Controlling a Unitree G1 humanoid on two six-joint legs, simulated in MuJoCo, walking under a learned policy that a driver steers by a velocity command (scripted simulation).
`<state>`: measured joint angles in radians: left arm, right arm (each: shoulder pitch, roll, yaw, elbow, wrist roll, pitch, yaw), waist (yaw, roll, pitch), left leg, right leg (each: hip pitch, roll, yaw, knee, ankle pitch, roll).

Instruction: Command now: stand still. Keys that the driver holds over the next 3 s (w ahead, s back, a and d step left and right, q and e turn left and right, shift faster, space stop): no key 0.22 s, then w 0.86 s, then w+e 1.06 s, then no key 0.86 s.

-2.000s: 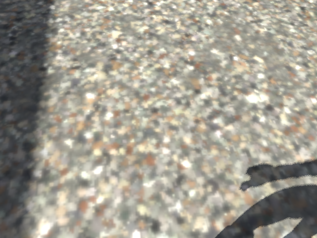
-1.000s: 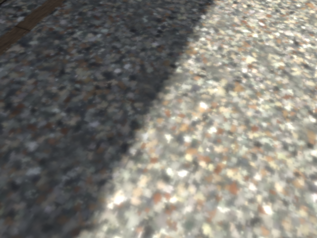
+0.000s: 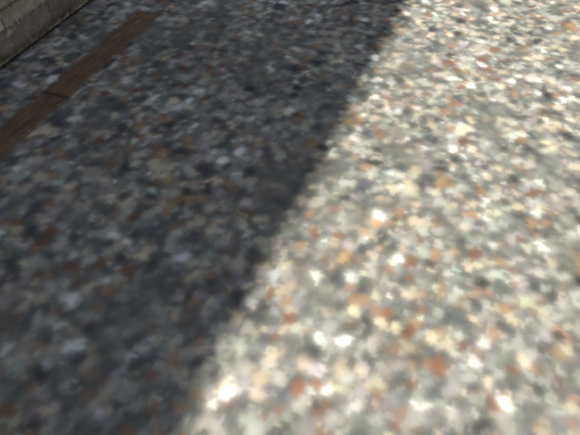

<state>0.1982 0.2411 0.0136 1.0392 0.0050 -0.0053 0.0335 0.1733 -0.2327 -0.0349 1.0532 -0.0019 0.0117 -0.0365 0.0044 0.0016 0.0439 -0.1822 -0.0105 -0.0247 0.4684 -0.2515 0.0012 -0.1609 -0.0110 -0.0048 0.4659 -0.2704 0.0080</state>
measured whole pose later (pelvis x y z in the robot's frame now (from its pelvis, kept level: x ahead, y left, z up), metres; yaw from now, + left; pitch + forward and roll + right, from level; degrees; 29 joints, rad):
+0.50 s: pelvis +0.04 +0.01 -0.01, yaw +0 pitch +0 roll +0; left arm 0.37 0.24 0.03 1.07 -0.03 -0.05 0.02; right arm 0.27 -0.22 -0.03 1.09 0.03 -0.08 -0.01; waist 0.00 -0.02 -0.01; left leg -0.22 -0.02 0.02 0.58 -0.38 0.08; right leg -0.18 -0.02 0.02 0.57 -0.39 -0.01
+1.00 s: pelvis +0.29 -0.03 -0.02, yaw +0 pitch +1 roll +0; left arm 0.03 0.25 0.04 0.85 -0.02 -0.10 -0.04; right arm 0.42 -0.23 -0.02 1.06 0.02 -0.09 0.00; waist -0.04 0.01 0.05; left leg -0.16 0.00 -0.06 1.08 -0.46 0.03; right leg -0.46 0.03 -0.06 0.60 -0.15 -0.07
